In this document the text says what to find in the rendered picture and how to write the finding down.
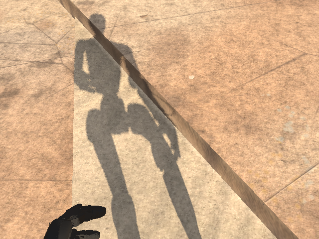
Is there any robot left hand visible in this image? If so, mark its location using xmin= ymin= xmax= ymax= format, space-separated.
xmin=44 ymin=203 xmax=107 ymax=239

